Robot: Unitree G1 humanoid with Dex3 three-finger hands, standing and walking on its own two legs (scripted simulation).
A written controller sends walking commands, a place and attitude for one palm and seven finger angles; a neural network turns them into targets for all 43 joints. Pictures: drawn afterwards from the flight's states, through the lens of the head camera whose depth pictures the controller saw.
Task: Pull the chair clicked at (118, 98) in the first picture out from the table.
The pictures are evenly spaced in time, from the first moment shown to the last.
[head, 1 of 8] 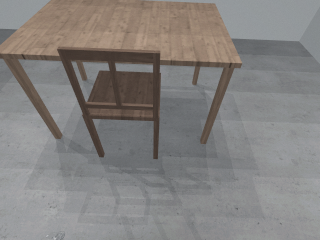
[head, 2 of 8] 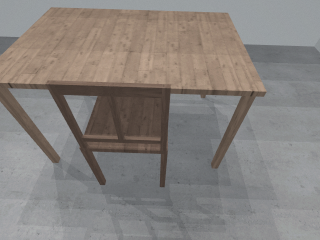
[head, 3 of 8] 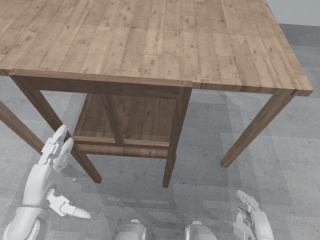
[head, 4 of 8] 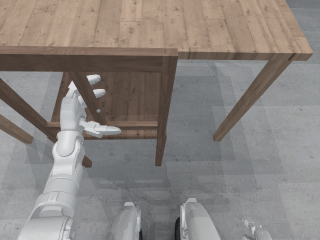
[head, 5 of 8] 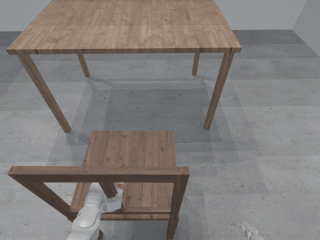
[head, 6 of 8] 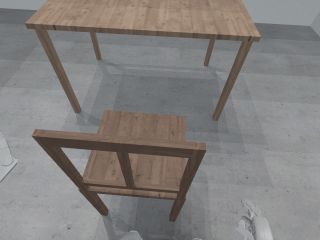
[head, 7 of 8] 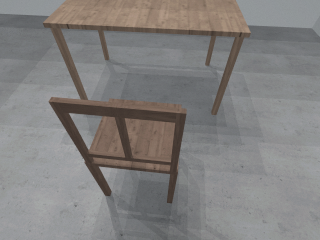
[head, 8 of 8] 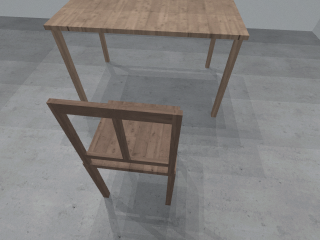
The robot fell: no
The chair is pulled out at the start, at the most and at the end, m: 0.00 0.60 0.60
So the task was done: yes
